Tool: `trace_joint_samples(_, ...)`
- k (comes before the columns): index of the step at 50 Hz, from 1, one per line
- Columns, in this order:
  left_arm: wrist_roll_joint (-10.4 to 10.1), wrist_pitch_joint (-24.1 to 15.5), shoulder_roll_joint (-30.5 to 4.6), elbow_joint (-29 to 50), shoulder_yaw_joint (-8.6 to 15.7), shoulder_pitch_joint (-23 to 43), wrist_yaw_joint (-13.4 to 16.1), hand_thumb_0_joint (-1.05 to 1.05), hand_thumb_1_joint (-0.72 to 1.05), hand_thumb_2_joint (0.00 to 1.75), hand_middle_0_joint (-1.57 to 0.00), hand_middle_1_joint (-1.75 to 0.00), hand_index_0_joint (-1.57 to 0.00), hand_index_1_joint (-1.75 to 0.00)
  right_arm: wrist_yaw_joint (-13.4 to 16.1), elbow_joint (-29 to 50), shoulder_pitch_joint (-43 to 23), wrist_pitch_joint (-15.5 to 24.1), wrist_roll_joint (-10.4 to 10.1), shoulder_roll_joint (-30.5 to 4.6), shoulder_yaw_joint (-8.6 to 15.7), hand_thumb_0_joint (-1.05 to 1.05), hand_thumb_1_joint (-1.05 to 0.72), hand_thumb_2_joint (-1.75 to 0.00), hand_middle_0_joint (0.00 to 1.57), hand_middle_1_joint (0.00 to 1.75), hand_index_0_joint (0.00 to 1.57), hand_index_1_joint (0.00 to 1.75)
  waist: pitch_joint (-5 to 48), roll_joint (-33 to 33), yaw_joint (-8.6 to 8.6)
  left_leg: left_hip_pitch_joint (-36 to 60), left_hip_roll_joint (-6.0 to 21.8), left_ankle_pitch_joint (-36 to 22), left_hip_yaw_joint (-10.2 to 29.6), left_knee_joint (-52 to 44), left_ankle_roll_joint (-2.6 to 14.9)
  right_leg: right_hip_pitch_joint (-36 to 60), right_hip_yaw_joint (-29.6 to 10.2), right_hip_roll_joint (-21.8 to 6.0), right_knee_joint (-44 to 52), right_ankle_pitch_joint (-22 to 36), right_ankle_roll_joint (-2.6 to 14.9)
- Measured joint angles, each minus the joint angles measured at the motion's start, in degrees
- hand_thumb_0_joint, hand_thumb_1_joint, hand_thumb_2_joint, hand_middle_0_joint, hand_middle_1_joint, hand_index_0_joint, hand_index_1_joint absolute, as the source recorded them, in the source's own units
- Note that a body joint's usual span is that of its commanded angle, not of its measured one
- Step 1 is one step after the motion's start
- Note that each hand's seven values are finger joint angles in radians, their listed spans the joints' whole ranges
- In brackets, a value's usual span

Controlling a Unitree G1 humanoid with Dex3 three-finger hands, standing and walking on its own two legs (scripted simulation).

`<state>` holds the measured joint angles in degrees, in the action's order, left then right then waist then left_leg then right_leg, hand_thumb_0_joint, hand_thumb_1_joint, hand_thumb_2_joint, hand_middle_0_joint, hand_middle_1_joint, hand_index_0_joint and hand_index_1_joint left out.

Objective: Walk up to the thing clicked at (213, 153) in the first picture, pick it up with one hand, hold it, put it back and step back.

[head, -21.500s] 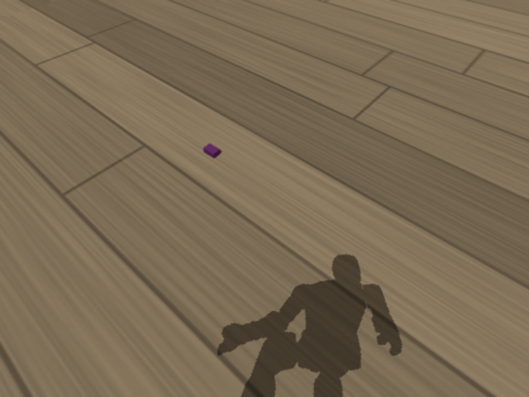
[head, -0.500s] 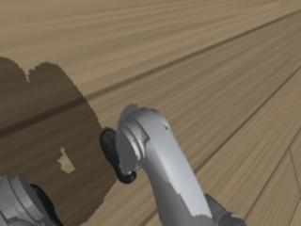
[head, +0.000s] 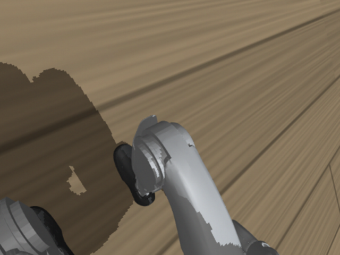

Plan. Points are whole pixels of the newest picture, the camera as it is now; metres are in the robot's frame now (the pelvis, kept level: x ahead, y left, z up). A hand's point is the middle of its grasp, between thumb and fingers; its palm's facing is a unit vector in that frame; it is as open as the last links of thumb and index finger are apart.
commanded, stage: settle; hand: left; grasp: from above
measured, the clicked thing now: out of the picture +0.53 +0.32 -0.30
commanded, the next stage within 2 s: lift in 0.80 s
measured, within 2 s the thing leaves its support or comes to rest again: leaves its support in 0.12 s
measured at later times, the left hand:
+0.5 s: hand out of the picture +0.51 +0.35 -0.19, palm faces -0.41 -0.11 -0.91, open 7.9 cm
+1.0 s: hand out of the picture +0.51 +0.34 -0.12, palm faces -0.43 -0.11 -0.89, open 7.9 cm
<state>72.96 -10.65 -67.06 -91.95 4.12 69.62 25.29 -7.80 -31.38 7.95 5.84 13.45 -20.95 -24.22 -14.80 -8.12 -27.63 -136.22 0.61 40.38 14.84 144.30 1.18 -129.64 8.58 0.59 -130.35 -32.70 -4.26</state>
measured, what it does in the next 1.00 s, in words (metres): stands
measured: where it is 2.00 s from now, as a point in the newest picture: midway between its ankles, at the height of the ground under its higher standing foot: (101, 216)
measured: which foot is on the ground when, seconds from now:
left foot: down 0.00-1.00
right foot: down 0.00-1.00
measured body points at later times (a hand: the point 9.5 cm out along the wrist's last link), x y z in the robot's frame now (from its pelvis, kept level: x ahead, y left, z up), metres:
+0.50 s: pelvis +0.00 +0.00 +0.01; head +0.28 +0.13 +0.33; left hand +0.53 +0.35 -0.13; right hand +0.04 -0.26 -0.05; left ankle +0.06 +0.12 -0.28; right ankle +0.14 -0.13 -0.28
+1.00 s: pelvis +0.00 -0.01 +0.02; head +0.26 +0.10 +0.37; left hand +0.53 +0.34 -0.07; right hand +0.05 -0.28 -0.05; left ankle +0.06 +0.12 -0.28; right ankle +0.14 -0.13 -0.28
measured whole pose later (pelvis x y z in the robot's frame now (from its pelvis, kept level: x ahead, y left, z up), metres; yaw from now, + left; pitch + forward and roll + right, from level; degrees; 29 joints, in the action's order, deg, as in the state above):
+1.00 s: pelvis +0.00 -0.01 +0.02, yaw +6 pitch +35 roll -12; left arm 69.3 -6.2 -52.0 -73.4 1.8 66.3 6.3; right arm -6.5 -31.1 12.3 -3.8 7.3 -19.4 -10.6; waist -3.0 0.4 -20.4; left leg -134.8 -0.7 37.7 9.5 136.7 0.7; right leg -129.9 4.7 -2.2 -127.5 -33.2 -2.9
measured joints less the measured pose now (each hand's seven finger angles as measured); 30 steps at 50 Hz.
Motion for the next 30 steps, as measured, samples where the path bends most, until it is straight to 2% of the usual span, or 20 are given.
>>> trace_joint_samples(8,0.56,0.46,0.15,2.62,1.82,-0.75,-1.96,-0.01,0.32,0.16,-0.92,-0.22,-0.94,-0.2,-0.15,0.11,0.64,-0.96,-0.2,0.03,0.98,0.0,-0.9,-0.89,0.2,0.3,0.2,0.3,0.69,0.55,0.49,-0.28,-0.27,-0.06,0.14,-0.14,-0.29,-0.26,0.15,-0.3,-0.04,-0.13,0.23)
trace_joint_samples(12,0.75,0.62,0.88,5.66,2.97,-1.5,-3.8,-0.01,0.32,0.16,-0.93,-0.22,-0.95,-0.19,-0.27,0.21,1.41,-1.65,-0.41,0.0,2.24,0.0,-0.9,-0.89,0.2,0.3,0.2,0.3,1.37,1.3,1.33,-0.48,-0.41,-0.15,-0.03,-0.3,-0.36,-0.44,0.08,-0.51,-0.05,-0.24,0.66)
trace_joint_samples(16,0.35,0.99,2.02,8.43,3.06,-2.37,-5.97,-0.01,0.32,0.16,-0.93,-0.22,-0.95,-0.2,-0.55,0.16,1.93,-2.82,-0.88,-0.02,3.57,0.0,-0.9,-0.89,0.2,0.3,0.2,0.3,2.47,2.49,2.31,-0.68,-0.65,-0.31,-0.2,-0.59,-0.34,-0.48,0.03,-0.81,0.05,-0.42,0.93)
trace_joint_samples(24,-1.32,2.07,7.08,14.07,0.32,-4.45,-11.07,-0.01,0.32,0.16,-0.93,-0.22,-0.94,-0.2,-0.63,-0.39,2.86,-5.49,-2.8,0.6,7.25,0.0,-0.9,-0.89,0.2,0.3,0.2,0.3,6.41,5.17,4.77,-0.67,-0.98,-0.76,-1.42,-2.07,0.01,-0.37,-0.71,-1.5,0.77,-0.81,1.45)
trace_joint_samples(30,-1.77,2.29,10.49,16.17,-1.3,-4.74,-13.71,-0.01,0.33,0.14,-0.93,-0.21,-0.94,-0.19,-0.32,-0.25,2.95,-6.95,-4.15,0.99,9.49,0.0,-0.9,-0.89,0.2,0.3,0.2,0.3,8.88,6.3,5.81,-0.17,-1.1,-1.24,-2.71,-3.5,0.28,-0.1,-1.62,-1.97,1.35,-0.95,1.89)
